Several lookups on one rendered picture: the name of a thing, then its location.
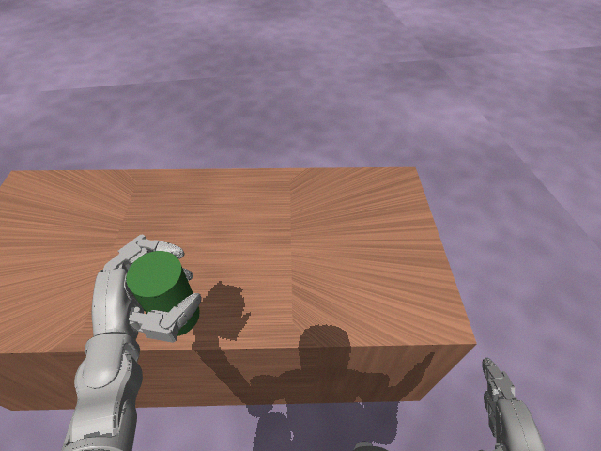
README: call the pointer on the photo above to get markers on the right robot hand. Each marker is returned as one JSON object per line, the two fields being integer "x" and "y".
{"x": 509, "y": 419}

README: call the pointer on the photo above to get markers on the left robot hand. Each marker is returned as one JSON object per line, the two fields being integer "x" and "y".
{"x": 115, "y": 309}

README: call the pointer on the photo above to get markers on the can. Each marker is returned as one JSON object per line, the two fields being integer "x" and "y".
{"x": 158, "y": 282}

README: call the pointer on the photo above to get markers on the left robot arm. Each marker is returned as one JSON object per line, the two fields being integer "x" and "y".
{"x": 107, "y": 383}

